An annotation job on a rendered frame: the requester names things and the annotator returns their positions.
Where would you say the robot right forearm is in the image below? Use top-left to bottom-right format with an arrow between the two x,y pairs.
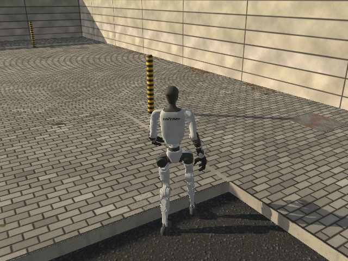
192,132 -> 205,158

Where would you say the robot left forearm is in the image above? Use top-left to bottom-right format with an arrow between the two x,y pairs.
148,131 -> 157,142

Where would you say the right robot hand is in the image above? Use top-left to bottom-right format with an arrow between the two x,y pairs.
194,156 -> 207,171

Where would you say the robot left upper arm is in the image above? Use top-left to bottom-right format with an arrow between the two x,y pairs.
149,109 -> 161,138

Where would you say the left robot shin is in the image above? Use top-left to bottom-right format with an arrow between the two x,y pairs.
160,188 -> 170,227

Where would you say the robot right upper arm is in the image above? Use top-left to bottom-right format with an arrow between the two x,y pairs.
183,109 -> 198,140

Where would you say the robot right foot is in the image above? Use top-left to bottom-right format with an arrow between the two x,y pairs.
189,202 -> 196,215

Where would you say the left robot hand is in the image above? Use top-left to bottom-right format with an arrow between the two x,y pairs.
152,136 -> 164,146

